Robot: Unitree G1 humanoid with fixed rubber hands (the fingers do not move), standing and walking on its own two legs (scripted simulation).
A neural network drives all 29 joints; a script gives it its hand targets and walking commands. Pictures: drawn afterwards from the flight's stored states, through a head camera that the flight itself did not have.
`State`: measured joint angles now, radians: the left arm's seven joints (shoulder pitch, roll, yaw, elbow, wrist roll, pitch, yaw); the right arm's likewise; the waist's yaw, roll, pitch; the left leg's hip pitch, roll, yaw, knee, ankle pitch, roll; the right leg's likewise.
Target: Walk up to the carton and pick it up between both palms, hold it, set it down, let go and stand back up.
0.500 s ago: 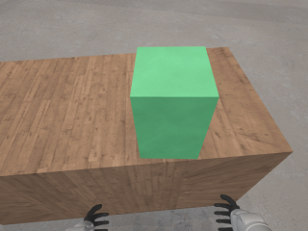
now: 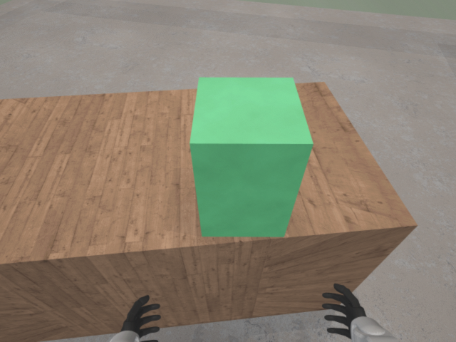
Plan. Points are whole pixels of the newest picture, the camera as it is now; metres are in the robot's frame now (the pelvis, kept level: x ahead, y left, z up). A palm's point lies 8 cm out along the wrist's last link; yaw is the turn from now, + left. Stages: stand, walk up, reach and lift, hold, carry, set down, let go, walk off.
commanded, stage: reach and lift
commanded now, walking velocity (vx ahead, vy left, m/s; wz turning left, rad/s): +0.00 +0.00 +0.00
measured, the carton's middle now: (244, 162) +0.49 -0.03 +0.04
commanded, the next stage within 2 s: none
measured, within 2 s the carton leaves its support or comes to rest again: neither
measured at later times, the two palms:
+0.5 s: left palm (139, 285) +0.28 +0.19 -0.09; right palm (347, 262) +0.30 -0.23 -0.06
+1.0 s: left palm (130, 252) +0.31 +0.19 +0.00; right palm (344, 248) +0.31 -0.21 -0.01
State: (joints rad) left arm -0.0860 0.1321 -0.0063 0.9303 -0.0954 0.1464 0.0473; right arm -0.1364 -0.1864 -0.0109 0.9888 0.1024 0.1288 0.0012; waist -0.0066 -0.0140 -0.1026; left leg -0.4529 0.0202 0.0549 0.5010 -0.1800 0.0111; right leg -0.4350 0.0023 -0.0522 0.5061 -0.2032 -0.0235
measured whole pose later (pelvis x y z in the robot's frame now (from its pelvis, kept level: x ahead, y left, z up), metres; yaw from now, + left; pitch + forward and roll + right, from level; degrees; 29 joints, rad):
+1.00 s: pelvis +0.03 +0.00 +0.01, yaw +1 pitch +8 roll +0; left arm -0.12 0.16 -0.03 0.70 -0.16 -0.31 0.06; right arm -0.14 -0.21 0.05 0.76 0.20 -0.33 0.01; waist -0.01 0.01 -0.10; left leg -0.35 0.01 0.04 0.37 -0.16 0.00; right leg -0.33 0.00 -0.06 0.38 -0.19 -0.02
